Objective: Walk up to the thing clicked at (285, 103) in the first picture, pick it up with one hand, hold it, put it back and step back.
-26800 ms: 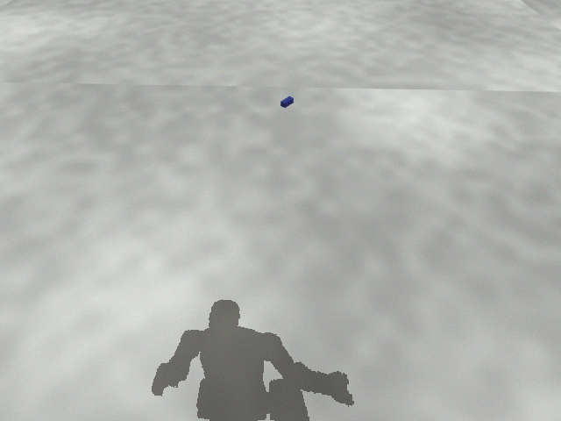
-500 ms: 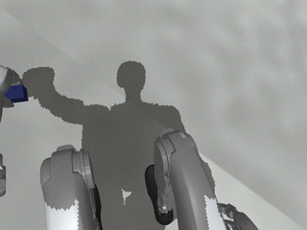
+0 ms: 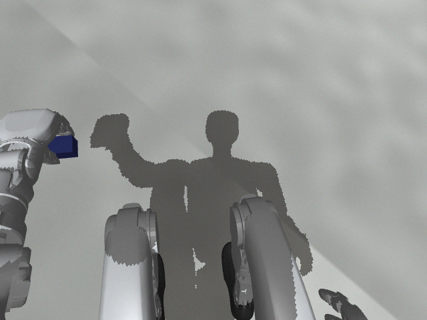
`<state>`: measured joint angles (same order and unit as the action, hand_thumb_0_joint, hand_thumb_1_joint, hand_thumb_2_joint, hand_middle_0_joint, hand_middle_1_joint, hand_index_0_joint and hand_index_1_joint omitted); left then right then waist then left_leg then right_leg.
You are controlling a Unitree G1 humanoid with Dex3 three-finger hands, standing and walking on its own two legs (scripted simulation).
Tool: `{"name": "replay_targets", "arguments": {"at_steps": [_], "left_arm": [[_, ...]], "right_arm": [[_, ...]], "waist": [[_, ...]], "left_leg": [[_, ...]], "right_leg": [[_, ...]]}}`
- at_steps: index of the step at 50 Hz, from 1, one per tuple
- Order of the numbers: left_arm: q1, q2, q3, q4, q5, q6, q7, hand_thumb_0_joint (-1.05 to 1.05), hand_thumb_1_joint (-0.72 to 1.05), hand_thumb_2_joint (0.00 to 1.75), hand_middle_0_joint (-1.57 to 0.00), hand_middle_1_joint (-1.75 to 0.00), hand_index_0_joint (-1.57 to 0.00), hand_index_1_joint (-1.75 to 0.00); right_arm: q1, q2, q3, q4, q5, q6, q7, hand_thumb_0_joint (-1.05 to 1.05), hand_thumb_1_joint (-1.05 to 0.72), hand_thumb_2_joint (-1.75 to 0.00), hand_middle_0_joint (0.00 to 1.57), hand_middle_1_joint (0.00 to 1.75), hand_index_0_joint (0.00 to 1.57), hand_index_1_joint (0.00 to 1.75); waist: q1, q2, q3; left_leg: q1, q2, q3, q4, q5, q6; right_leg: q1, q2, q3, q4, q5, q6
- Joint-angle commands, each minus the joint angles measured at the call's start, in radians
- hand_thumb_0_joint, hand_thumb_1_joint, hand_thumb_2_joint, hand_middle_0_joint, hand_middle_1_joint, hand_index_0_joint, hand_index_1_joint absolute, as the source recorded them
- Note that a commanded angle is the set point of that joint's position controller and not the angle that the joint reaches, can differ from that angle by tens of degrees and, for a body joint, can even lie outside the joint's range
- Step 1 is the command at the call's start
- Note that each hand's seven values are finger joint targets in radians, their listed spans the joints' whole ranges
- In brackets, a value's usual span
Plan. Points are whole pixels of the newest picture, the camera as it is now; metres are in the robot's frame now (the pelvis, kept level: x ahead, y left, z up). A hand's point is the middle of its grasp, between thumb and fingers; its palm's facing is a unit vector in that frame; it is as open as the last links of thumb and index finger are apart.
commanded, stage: lift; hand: left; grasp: from above
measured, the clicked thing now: (51, 148) +0.45 +0.31 -0.15
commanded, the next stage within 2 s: hold in 1.22 s
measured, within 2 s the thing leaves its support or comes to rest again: neither
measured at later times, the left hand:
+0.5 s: hand out of the picture +0.37 +0.28 +0.09, palm faces -0.42 -0.10 -0.90, open 6.5 cm
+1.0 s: hand out of the picture +0.36 +0.25 +0.23, palm faces -0.42 -0.09 -0.90, open 6.5 cm
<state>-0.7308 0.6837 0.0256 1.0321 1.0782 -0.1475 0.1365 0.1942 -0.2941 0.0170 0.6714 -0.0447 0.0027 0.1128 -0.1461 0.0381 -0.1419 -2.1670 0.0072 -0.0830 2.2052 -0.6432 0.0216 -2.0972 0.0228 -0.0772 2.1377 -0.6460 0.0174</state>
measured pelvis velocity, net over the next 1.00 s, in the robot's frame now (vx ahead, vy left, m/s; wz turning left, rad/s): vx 0.05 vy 0.00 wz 0.07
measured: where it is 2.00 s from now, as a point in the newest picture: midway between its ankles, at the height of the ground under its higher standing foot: (197, 301)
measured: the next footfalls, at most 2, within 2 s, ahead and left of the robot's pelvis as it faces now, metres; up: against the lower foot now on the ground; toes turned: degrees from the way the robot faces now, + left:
none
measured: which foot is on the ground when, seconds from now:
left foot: down 0.00-1.00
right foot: down 0.00-1.00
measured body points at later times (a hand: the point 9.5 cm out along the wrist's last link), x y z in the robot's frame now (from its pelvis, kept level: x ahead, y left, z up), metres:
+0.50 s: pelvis +0.01 +0.00 +0.16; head +0.14 +0.03 +0.59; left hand +0.39 +0.28 +0.14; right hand +0.15 -0.26 +0.04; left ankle +0.09 +0.12 -0.36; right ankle +0.10 -0.12 -0.36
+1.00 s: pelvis +0.05 +0.00 +0.30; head +0.12 +0.00 +0.75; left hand +0.38 +0.26 +0.28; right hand +0.16 -0.26 +0.18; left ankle +0.09 +0.12 -0.36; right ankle +0.10 -0.12 -0.36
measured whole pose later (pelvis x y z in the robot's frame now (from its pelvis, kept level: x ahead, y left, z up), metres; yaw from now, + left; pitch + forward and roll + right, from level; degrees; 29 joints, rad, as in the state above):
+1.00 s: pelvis +0.05 +0.00 +0.30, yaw +4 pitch +15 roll -2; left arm -0.33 0.41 -0.16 0.80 1.00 0.00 0.14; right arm 0.26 -0.25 -0.03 0.73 0.05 -0.04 -0.05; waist -0.07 0.04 -0.13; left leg -0.90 0.02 0.00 1.09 -0.45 0.01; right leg -0.88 0.03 0.01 1.06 -0.44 0.01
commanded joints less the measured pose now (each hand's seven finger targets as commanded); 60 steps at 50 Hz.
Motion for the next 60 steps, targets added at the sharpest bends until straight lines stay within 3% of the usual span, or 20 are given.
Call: {"name": "replay_targets", "arguments": {"at_steps": [1, 7, 9, 12, 15, 18, 19, 20, 21, 24, 25, 27, 34, 37, 41, 42, 47, 52, 58, 60], "left_arm": [[-0.263, 0.236, 0.048, -0.264, -0.040, 0.004, 0.008, 0.00, 0.91, 0.21, -1.27, -0.13, -1.28, -0.12], [-0.182, 0.231, 0.053, -0.384, -0.066, 0.037, 0.000, 0.00, 0.91, 0.20, -1.28, -0.11, -1.29, -0.10], [-0.143, 0.198, 0.034, -0.412, -0.075, 0.053, -0.008, 0.00, 0.94, 0.19, -1.29, -0.11, -1.31, -0.10], [-0.111, 0.193, 0.045, -0.466, -0.085, 0.079, -0.010, 0.00, 0.92, 0.23, -1.29, -0.12, -1.30, -0.12], [-0.056, 0.145, 0.014, -0.476, -0.083, 0.101, -0.021, 0.00, 0.93, 0.23, -1.29, -0.13, -1.29, -0.12], [-0.006, 0.134, 0.019, -0.500, -0.092, 0.119, -0.028, 0.00, 0.94, 0.21, -1.30, -0.10, -1.31, -0.10], [0.019, 0.110, -0.003, -0.483, -0.094, 0.126, -0.033, 0.00, 0.94, 0.20, -1.30, -0.11, -1.31, -0.10], [0.008, 0.123, 0.010, -0.523, -0.100, 0.130, -0.035, 0.00, 0.95, 0.22, -1.31, -0.12, -1.32, -0.12], [0.050, 0.094, -0.010, -0.497, -0.094, 0.137, -0.039, 0.00, 0.96, 0.20, -1.31, -0.13, -1.32, -0.12], [0.086, 0.088, -0.008, -0.528, -0.108, 0.140, -0.046, 0.00, 0.98, 0.21, -1.31, -0.15, -1.33, -0.14], [0.072, 0.064, -0.028, -0.544, -0.110, 0.139, -0.049, 0.00, 0.97, 0.22, -1.32, -0.15, -1.33, -0.14], [0.084, 0.065, -0.025, -0.529, -0.106, 0.134, -0.047, 0.00, 0.96, 0.21, -1.31, -0.15, -1.32, -0.14], [0.123, 0.010, -0.057, -0.466, -0.097, 0.118, -0.023, 0.00, 0.93, 0.18, -1.28, -0.15, -1.29, -0.14], [0.150, -0.020, -0.072, -0.443, -0.087, 0.118, -0.005, 0.00, 0.93, 0.18, -1.26, -0.18, -1.28, -0.16], [0.099, -0.027, -0.081, -0.421, -0.069, 0.123, 0.020, 0.00, 0.93, 0.21, -1.26, -0.20, -1.28, -0.18], [0.102, -0.058, -0.106, -0.418, -0.071, 0.126, 0.022, 0.00, 0.93, 0.22, -1.25, -0.22, -1.28, -0.20], [0.121, -0.051, -0.098, -0.398, -0.074, 0.151, 0.045, 0.00, 0.90, 0.20, -1.24, -0.19, -1.26, -0.17], [0.119, -0.056, -0.101, -0.395, -0.083, 0.171, 0.050, 0.00, 0.89, 0.20, -1.25, -0.16, -1.26, -0.15], [0.150, -0.103, -0.138, -0.405, -0.105, 0.192, 0.030, 0.00, 0.89, 0.18, -1.25, -0.17, -1.26, -0.15], [0.144, -0.087, -0.127, -0.420, -0.108, 0.192, 0.027, 0.00, 0.87, 0.21, -1.24, -0.16, -1.25, -0.15]], "right_arm": [[0.158, -0.208, -0.085, -0.066, 0.017, -0.005, -0.028, 0.00, -0.91, -0.90, 0.20, 0.30, 0.20, 0.30], [0.131, -0.194, -0.097, -0.093, 0.041, 0.005, -0.061, 0.00, -0.90, -0.90, 0.20, 0.30, 0.20, 0.30], [0.122, -0.179, -0.094, -0.097, 0.045, 0.007, -0.071, 0.00, -0.90, -0.90, 0.20, 0.30, 0.20, 0.30], [0.109, -0.172, -0.100, -0.103, 0.054, 0.012, -0.087, 0.00, -0.90, -0.90, 0.20, 0.30, 0.20, 0.30], [0.096, -0.163, -0.099, -0.098, 0.061, 0.014, -0.105, 0.00, -0.90, -0.90, 0.20, 0.30, 0.20, 0.30], [0.082, -0.154, -0.097, -0.099, 0.070, 0.014, -0.120, 0.00, -0.89, -0.90, 0.20, 0.30, 0.20, 0.30], [0.075, -0.141, -0.091, -0.098, 0.071, 0.013, -0.124, 0.00, -0.89, -0.90, 0.20, 0.30, 0.20, 0.30], [0.071, -0.144, -0.093, -0.104, 0.075, 0.011, -0.128, 0.00, -0.90, -0.90, 0.20, 0.30, 0.20, 0.30], [0.070, -0.135, -0.091, -0.101, 0.076, 0.010, -0.134, 0.00, -0.90, -0.90, 0.20, 0.30, 0.20, 0.30], [0.061, -0.125, -0.086, -0.094, 0.083, -0.001, -0.148, 0.00, -0.90, -0.90, 0.20, 0.30, 0.20, 0.30], [0.062, -0.120, -0.086, -0.093, 0.084, -0.005, -0.153, 0.00, -0.90, -0.90, 0.20, 0.30, 0.20, 0.30], [0.059, -0.114, -0.083, -0.084, 0.087, -0.016, -0.164, 0.00, -0.90, -0.90, 0.20, 0.30, 0.20, 0.30], [0.060, -0.098, -0.083, -0.067, 0.093, -0.052, -0.179, 0.00, -0.90, -0.90, 0.20, 0.30, 0.20, 0.30], [0.066, -0.096, -0.087, -0.058, 0.094, -0.063, -0.178, 0.00, -0.90, -0.90, 0.20, 0.30, 0.20, 0.30], [0.079, -0.100, -0.092, -0.043, 0.089, -0.068, -0.178, 0.00, -0.90, -0.90, 0.20, 0.30, 0.20, 0.30], [0.086, -0.098, -0.092, -0.040, 0.090, -0.070, -0.177, 0.00, -0.90, -0.90, 0.20, 0.30, 0.20, 0.30], [0.089, -0.100, -0.096, -0.036, 0.090, -0.071, -0.173, 0.00, -0.89, -0.90, 0.20, 0.30, 0.20, 0.30], [0.080, -0.096, -0.099, -0.038, 0.089, -0.067, -0.174, 0.00, -0.90, -0.90, 0.20, 0.30, 0.20, 0.30], [0.081, -0.093, -0.101, -0.042, 0.091, -0.061, -0.173, 0.00, -0.90, -0.90, 0.20, 0.30, 0.20, 0.30], [0.075, -0.094, -0.102, -0.046, 0.091, -0.060, -0.173, 0.00, -0.90, -0.90, 0.20, 0.30, 0.20, 0.30]], "waist": [[0.010, 0.193, -0.645], [0.038, 0.169, -0.672], [0.032, 0.158, -0.647], [0.043, 0.151, -0.665], [0.044, 0.154, -0.632], [0.047, 0.132, -0.576], [0.048, 0.125, -0.540], [0.052, 0.121, -0.557], [0.052, 0.101, -0.539], [0.057, 0.092, -0.511], [0.048, 0.089, -0.496], [0.046, 0.078, -0.436], [0.062, 0.054, -0.339], [0.068, 0.055, -0.323], [0.068, 0.051, -0.321], [0.060, 0.045, -0.312], [0.088, 0.032, -0.293], [0.095, 0.015, -0.254], [0.092, -0.020, -0.258], [0.095, -0.006, -0.235]], "left_leg": [[0.544, -0.011, 0.008, -0.364, 0.021, 0.019], [0.668, -0.007, 0.007, -0.475, 0.013, 0.018], [0.705, -0.005, 0.013, -0.513, 0.037, 0.017], [0.776, -0.006, 0.017, -0.573, 0.052, 0.016], [0.870, 0.000, 0.000, -0.654, 0.076, 0.009], [0.908, -0.002, 0.002, -0.736, 0.048, 0.010], [0.927, 0.000, 0.009, -0.761, 0.045, 0.009], [0.953, -0.002, 0.006, -0.789, 0.036, 0.011], [0.977, -0.004, 0.016, -0.804, 0.053, 0.011], [1.046, -0.005, 0.024, -0.867, 0.087, 0.009], [1.072, -0.003, 0.023, -0.893, 0.086, 0.008], [1.102, -0.002, 0.024, -0.943, 0.066, 0.007], [1.245, -0.009, 0.040, -1.097, 0.099, 0.001], [1.306, -0.009, 0.039, -1.145, 0.148, -0.007], [1.407, -0.007, 0.049, -1.206, 0.237, -0.008], [1.429, -0.006, 0.050, -1.222, 0.253, -0.008], [1.514, -0.010, 0.056, -1.306, 0.312, -0.013], [1.571, -0.017, 0.069, -1.369, 0.352, -0.011], [1.651, -0.021, 0.081, -1.422, 0.441, -0.007], [1.671, -0.022, 0.083, -1.451, 0.425, -0.009]], "right_leg": [[0.372, 0.028, -0.028, -0.294, 0.107, -0.053], [0.494, 0.032, -0.012, -0.398, 0.104, -0.047], [0.534, 0.032, -0.010, -0.440, 0.122, -0.045], [0.608, 0.031, 0.002, -0.501, 0.133, -0.043], [0.646, 0.029, -0.001, -0.550, 0.152, -0.042], [0.728, 0.027, 0.009, -0.632, 0.132, -0.039], [0.752, 0.030, 0.010, -0.662, 0.129, -0.039], [0.793, 0.031, 0.015, -0.687, 0.122, -0.039], [0.821, 0.033, 0.020, -0.720, 0.131, -0.040], [0.908, 0.031, 0.032, -0.793, 0.153, -0.039], [0.925, 0.031, 0.036, -0.820, 0.152, -0.039], [0.966, 0.032, 0.044, -0.874, 0.132, -0.039], [1.116, 0.032, 0.068, -1.049, 0.138, -0.041], [1.172, 0.032, 0.071, -1.098, 0.173, -0.041], [1.254, 0.035, 0.070, -1.159, 0.261, -0.041], [1.265, 0.037, 0.070, -1.174, 0.275, -0.042], [1.373, 0.035, 0.079, -1.254, 0.319, -0.043], [1.458, 0.029, 0.093, -1.334, 0.361, -0.035], [1.564, 0.023, 0.109, -1.411, 0.459, -0.026], [1.578, 0.023, 0.104, -1.435, 0.434, -0.028]]}}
